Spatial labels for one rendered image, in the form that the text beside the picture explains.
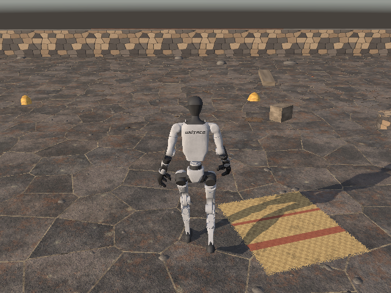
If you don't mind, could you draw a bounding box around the right robot forearm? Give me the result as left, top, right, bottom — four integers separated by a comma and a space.
219, 146, 230, 167

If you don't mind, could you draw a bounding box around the robot left hand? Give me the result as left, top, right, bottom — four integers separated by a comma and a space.
157, 172, 171, 187

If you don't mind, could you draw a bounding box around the robot left upper arm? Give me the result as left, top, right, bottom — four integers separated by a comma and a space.
166, 123, 183, 157

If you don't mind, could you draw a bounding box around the robot right upper arm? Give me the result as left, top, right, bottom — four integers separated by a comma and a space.
208, 122, 225, 156

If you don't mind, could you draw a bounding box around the robot right hand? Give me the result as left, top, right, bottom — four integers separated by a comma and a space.
217, 164, 231, 176

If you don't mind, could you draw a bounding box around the left robot forearm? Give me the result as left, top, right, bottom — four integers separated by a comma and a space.
159, 148, 172, 175

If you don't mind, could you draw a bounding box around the robot left foot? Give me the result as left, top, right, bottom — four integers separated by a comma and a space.
184, 228, 192, 243

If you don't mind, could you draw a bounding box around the robot left thigh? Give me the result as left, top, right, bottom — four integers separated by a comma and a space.
175, 170, 191, 206

